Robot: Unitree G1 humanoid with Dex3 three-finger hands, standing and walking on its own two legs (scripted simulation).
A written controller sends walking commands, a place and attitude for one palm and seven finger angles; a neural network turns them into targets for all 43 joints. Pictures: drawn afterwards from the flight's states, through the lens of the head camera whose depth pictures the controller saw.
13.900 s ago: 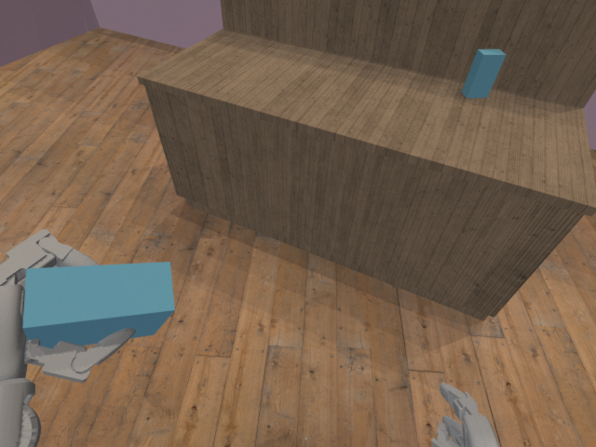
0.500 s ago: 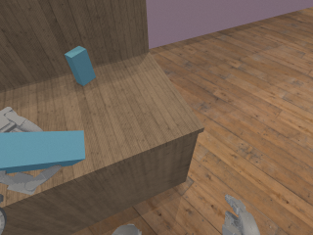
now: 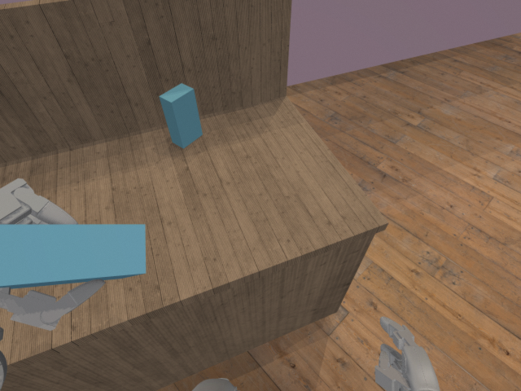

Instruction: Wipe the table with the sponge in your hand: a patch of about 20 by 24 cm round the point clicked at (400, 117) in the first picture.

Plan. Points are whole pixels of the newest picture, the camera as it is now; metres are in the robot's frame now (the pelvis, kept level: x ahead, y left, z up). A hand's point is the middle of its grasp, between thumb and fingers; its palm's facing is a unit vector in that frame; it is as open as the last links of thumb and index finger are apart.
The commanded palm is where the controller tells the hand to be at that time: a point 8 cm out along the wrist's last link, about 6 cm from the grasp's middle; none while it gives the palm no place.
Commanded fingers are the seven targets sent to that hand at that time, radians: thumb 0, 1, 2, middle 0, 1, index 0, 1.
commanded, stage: shuffle to correct the standing spot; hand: left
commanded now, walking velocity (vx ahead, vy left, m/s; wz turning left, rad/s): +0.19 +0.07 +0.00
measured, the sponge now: (93, 256) +0.23 +0.19 +0.18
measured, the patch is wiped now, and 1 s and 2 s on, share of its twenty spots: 0.00 0.00 0.00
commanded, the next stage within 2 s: none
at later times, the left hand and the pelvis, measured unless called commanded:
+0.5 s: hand out of the picture +0.21 +0.29 +0.20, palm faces +0.35 -0.81 -0.47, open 9.4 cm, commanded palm +0.16 +0.33 +0.19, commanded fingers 0.00 0.10 1.30 -1.20 -1.60 -1.20 -1.60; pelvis +0.00 +0.05 +0.01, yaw -1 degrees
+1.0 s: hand out of the picture +0.22 +0.29 +0.18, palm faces +0.38 -0.81 -0.45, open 9.4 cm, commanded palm +0.18 +0.32 +0.19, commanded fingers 0.00 0.10 1.30 -1.20 -1.60 -1.20 -1.60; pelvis +0.01 +0.04 +0.02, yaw -2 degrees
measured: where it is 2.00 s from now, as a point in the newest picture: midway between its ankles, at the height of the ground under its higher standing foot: outside the picture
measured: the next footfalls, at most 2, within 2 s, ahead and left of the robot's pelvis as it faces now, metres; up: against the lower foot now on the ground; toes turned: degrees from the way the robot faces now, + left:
left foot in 0.20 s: +0.07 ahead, +0.19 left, +0.00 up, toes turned +0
left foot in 1.52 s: +0.09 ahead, +0.17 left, +0.00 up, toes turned +0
